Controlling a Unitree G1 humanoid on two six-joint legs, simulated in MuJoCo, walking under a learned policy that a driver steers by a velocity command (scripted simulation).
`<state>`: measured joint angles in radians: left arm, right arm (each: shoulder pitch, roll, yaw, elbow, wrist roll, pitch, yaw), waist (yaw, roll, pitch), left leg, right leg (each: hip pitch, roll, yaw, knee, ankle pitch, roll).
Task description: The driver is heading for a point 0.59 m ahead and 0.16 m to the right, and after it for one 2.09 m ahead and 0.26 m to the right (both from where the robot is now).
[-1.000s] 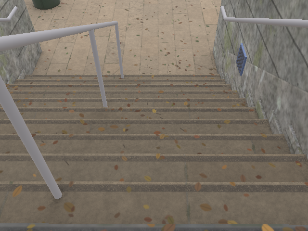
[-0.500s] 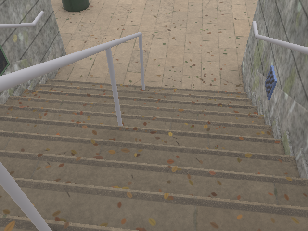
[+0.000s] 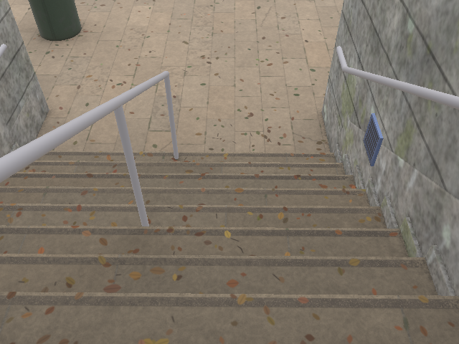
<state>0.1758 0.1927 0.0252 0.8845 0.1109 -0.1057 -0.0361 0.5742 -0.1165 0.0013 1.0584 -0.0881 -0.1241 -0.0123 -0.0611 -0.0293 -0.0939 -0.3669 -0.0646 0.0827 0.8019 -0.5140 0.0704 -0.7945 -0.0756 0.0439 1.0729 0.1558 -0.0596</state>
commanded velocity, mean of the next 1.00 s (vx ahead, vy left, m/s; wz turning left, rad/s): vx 0.50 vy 0.00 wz -0.35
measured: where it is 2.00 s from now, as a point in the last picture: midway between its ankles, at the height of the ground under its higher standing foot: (245, 295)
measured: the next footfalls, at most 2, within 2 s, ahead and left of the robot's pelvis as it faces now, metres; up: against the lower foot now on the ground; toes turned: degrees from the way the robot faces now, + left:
right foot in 0.22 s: +0.24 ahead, -0.13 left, -0.16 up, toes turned -10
left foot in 0.68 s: +0.50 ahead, +0.05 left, -0.33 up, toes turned -20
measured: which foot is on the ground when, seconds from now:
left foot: down 0.00-0.24, up 0.26-0.66, down 0.68-1.00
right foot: up 0.00-0.20, down 0.22-0.68, up 0.70-1.00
